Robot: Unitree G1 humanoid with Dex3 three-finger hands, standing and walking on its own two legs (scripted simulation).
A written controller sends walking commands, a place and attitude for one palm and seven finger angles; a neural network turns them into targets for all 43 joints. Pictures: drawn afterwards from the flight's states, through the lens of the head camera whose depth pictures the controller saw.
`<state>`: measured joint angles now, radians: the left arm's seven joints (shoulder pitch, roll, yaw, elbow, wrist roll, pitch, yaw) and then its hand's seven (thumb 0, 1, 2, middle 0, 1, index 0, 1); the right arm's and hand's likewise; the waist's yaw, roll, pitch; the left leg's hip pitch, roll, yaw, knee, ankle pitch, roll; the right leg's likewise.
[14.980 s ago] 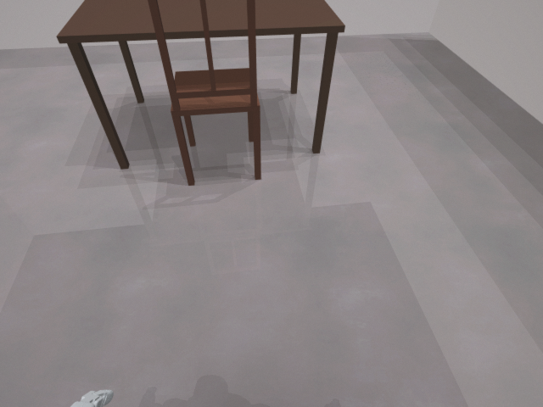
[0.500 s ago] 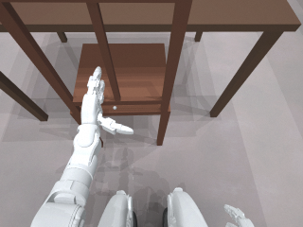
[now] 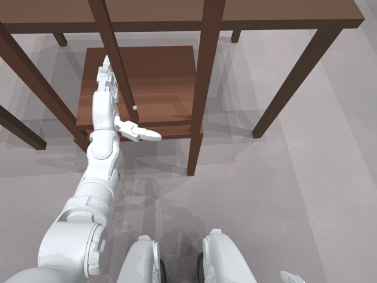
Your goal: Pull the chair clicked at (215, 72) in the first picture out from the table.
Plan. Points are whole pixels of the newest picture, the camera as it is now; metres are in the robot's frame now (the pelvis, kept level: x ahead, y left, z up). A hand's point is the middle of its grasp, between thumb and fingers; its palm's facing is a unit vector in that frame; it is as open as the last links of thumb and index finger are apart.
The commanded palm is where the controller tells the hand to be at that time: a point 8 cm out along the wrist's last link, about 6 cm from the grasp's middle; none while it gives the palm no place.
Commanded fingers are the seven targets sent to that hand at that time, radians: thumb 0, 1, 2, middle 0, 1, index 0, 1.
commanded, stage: push the fingers through the gap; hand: left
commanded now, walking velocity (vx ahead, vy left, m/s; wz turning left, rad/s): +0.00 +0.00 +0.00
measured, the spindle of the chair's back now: (121, 76) +0.53 +0.11 +0.07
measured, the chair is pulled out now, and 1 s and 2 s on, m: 0.00 0.00 0.02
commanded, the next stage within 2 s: hook a spindle and tug to test in 0.58 s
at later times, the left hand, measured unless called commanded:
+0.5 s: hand (135, 103) +0.49 +0.09 +0.02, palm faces +0.03 -1.00 -0.02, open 16.9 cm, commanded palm +0.46 +0.13 +0.03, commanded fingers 0.00 -0.50 0.30 -0.06 -0.08 -0.06 -0.08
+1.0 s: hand (138, 99) +0.50 +0.08 +0.02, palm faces +0.01 -1.00 -0.03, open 15.8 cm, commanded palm +0.47 +0.13 +0.02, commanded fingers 0.00 -0.39 0.35 -0.36 -1.01 -0.36 -1.01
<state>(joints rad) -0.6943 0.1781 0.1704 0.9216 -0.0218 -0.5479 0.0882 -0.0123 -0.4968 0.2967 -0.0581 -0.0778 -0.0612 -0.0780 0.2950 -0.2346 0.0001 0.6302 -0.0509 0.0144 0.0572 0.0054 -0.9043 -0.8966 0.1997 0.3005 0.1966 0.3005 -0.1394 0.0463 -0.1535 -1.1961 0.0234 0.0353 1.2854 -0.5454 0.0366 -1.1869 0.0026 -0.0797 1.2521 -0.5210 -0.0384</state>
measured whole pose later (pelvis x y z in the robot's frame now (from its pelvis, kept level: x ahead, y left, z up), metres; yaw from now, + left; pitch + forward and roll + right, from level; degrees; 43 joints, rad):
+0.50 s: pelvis +0.00 +0.00 +0.00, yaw -1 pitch +27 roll -2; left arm -0.77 0.20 0.25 1.04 -0.02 -0.55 0.08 -0.01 -0.50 0.30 -0.06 -0.08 -0.06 -0.08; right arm 0.32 -0.23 0.01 0.62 -0.06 0.06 0.07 0.00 -0.90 -0.90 0.20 0.30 0.20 0.30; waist -0.16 0.05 -0.15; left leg -1.21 0.03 0.04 1.28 -0.54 0.04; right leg -1.21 0.01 -0.07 1.25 -0.51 -0.04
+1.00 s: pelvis +0.00 +0.00 -0.01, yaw -1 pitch +28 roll -2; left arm -0.83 0.21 0.23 1.08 0.01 -0.57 0.10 -0.01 -0.50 0.30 -0.20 -0.51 -0.20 -0.51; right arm 0.30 -0.23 0.01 0.63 -0.07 0.07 0.08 0.00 -0.90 -0.90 0.20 0.30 0.20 0.30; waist -0.17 0.05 -0.15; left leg -1.24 0.03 0.03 1.31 -0.55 0.04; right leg -1.23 0.01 -0.08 1.27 -0.52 -0.03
